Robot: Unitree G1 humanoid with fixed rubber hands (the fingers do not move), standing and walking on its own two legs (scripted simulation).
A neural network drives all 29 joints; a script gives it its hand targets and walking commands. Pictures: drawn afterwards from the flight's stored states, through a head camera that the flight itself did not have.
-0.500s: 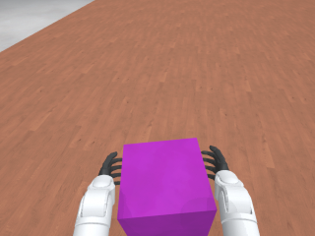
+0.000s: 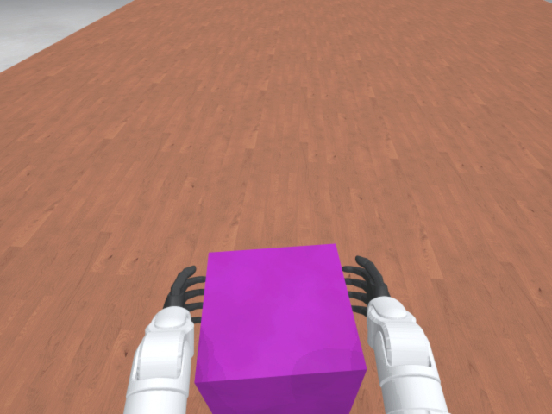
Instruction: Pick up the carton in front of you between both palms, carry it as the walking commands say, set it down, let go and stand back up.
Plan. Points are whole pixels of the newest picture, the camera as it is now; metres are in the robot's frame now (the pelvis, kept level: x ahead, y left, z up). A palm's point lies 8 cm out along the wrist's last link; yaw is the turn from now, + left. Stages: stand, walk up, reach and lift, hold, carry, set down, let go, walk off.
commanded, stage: hold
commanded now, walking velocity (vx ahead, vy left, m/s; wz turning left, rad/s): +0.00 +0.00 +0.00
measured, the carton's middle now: (278, 340) +0.28 +0.00 -0.07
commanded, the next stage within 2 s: set down in 0.22 s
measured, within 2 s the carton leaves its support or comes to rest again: neither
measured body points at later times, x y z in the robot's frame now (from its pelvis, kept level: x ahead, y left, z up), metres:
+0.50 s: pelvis -0.01 +0.02 -0.01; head -0.05 +0.04 +0.44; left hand +0.32 +0.15 +0.02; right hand +0.31 -0.15 +0.03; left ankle +0.08 +0.11 -0.74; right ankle -0.01 -0.12 -0.74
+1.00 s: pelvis -0.04 -0.04 -0.12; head +0.17 -0.03 +0.28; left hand +0.35 +0.15 -0.21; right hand +0.38 -0.15 -0.19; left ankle +0.08 +0.11 -0.74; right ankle -0.01 -0.12 -0.74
